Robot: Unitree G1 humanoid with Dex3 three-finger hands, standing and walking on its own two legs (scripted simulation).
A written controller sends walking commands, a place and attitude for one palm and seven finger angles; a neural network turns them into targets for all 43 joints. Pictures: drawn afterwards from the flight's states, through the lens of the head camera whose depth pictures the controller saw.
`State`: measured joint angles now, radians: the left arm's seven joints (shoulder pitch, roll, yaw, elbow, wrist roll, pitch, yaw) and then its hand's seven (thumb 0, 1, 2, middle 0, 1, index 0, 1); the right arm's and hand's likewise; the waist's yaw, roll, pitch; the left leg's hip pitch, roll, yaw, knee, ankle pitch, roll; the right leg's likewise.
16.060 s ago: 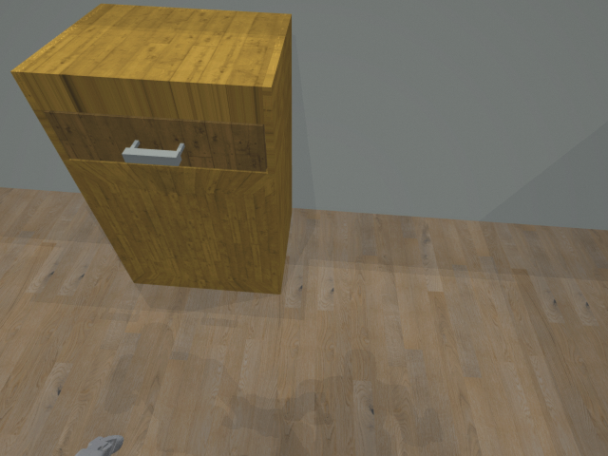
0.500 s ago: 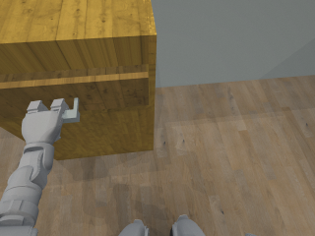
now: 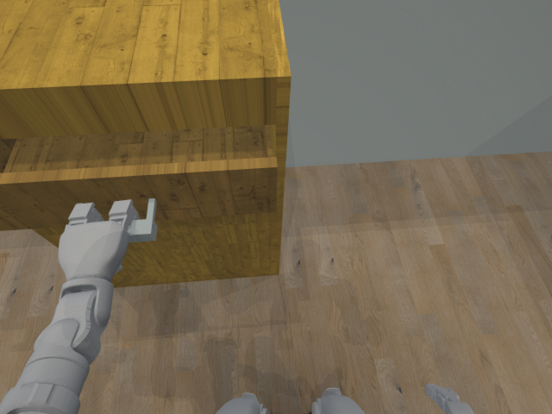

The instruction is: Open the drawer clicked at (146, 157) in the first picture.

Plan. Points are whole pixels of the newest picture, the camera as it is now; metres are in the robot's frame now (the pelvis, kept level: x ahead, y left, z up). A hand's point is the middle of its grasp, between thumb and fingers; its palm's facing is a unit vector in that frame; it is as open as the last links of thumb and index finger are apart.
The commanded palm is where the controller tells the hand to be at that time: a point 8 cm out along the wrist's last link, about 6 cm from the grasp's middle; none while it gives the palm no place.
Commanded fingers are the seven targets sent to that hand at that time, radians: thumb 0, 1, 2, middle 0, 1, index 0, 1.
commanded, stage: pull the drawer open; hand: left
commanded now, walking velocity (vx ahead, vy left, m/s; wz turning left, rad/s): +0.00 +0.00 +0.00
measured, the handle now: (114, 219) +0.39 +0.30 -0.02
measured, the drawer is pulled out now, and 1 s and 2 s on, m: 0.08 0.13 0.27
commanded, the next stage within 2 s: none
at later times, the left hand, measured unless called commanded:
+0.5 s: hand (112, 258) +0.33 +0.29 -0.04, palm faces -0.05 -0.02 -1.00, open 6.1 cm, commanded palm +0.31 +0.29 +0.01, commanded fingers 0.00 0.90 0.90 -0.40 -1.35 -0.40 -1.35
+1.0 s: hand (107, 290) +0.28 +0.28 -0.04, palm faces -0.04 -0.05 -1.00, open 6.2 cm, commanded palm +0.23 +0.28 +0.01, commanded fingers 0.00 0.90 0.90 -0.40 -1.35 -0.40 -1.35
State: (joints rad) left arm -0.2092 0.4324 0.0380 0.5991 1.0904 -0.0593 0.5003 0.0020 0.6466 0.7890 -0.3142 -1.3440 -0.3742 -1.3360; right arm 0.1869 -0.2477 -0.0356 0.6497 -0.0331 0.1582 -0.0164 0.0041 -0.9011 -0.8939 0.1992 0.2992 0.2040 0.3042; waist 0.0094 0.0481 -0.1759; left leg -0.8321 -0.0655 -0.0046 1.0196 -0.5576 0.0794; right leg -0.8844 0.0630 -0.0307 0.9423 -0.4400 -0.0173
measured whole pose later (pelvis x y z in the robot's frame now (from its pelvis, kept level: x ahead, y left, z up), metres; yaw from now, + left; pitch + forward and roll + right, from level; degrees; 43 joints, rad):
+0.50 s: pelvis -0.04 -0.03 -0.01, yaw +0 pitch +23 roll -1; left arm -0.38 0.54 0.14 0.85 1.09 -0.18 0.48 0.00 0.65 0.79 -0.31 -1.33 -0.36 -1.35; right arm 0.24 -0.28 -0.04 0.71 -0.02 0.12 -0.04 0.01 -0.90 -0.89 0.20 0.30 0.20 0.30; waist -0.03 0.03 -0.18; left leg -0.95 -0.05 0.01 1.08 -0.53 0.06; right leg -1.02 0.08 -0.03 1.03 -0.41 -0.05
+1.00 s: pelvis -0.01 -0.02 +0.00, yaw -2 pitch +22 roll -2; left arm 0.03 0.45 0.15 0.49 1.04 -0.13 0.52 0.01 0.68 0.74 -0.26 -1.33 -0.34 -1.31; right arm 0.22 -0.26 -0.05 0.65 0.00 0.11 -0.01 0.01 -0.90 -0.89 0.20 0.30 0.20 0.30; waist -0.02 0.04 -0.19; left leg -0.84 -0.04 0.04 0.99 -0.54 0.08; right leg -0.92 0.09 0.01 0.94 -0.41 -0.04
